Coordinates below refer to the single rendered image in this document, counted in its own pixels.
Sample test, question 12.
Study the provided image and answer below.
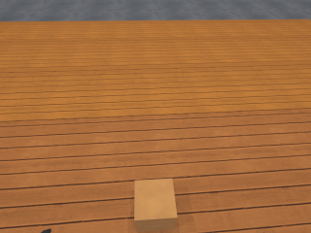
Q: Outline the carton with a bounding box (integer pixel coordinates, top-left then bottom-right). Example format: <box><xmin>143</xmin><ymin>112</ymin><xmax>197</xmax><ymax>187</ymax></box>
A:
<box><xmin>134</xmin><ymin>178</ymin><xmax>178</xmax><ymax>232</ymax></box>

